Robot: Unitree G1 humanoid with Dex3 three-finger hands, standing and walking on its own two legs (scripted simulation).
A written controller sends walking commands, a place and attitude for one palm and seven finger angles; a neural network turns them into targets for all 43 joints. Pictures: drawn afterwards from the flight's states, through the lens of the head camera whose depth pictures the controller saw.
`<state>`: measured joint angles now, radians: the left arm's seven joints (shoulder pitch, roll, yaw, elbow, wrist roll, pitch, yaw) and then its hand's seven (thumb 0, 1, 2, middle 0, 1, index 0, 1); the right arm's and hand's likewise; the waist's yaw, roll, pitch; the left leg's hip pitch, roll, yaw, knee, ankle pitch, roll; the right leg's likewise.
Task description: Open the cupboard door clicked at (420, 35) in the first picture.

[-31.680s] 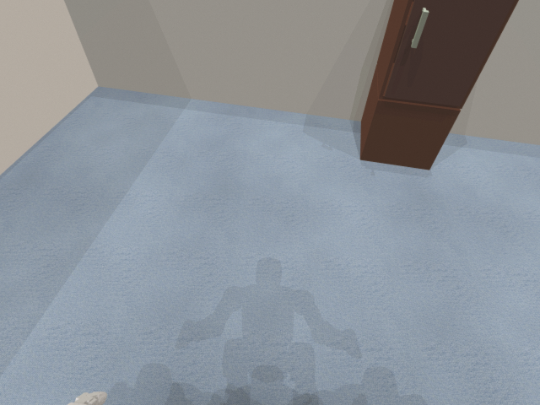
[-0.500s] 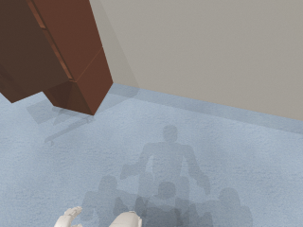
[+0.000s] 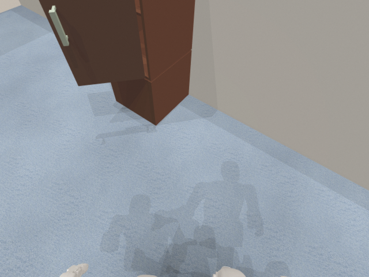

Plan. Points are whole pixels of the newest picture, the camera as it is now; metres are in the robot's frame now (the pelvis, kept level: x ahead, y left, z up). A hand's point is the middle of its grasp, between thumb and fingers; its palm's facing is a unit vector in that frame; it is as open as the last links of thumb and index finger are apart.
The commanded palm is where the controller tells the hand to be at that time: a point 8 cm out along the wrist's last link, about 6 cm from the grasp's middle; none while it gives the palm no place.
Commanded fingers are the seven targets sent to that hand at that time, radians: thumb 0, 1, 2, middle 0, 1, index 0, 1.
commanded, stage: turn to face it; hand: left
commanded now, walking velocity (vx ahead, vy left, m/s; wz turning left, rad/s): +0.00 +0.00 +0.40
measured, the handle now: (60, 26) +0.96 +0.55 -0.02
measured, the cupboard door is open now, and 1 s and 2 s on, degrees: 49 49 49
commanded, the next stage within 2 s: take the last steps up to it in 0.30 s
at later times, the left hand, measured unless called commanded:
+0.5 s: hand out of the picture +0.00 +0.19 -0.19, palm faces +0.25 -0.95 -0.20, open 7.4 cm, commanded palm none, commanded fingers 0.00 0.90 0.90 -0.20 -0.30 -0.20 -0.30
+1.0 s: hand out of the picture -0.03 +0.16 -0.16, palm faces +0.41 -0.90 -0.17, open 7.4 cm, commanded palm none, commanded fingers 0.00 0.90 0.90 -0.20 -0.30 -0.20 -0.30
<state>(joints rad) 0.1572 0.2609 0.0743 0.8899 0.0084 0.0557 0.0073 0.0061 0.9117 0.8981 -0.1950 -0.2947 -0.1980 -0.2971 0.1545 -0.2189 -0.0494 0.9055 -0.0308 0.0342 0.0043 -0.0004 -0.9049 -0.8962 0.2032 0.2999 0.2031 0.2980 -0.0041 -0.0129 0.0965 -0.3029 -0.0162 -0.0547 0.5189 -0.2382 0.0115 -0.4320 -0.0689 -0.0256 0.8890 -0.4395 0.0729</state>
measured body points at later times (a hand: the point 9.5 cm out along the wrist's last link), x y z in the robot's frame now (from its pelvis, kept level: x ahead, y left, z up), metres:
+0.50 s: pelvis +0.00 -0.02 -0.01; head +0.04 +0.01 +0.44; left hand -0.01 +0.24 -0.17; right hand +0.16 -0.24 -0.14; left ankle +0.00 +0.09 -0.74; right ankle +0.00 -0.15 -0.70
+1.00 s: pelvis +0.08 +0.02 +0.01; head +0.10 +0.03 +0.46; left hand -0.05 +0.21 -0.14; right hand +0.22 -0.19 -0.14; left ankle +0.11 +0.19 -0.70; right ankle +0.05 -0.14 -0.74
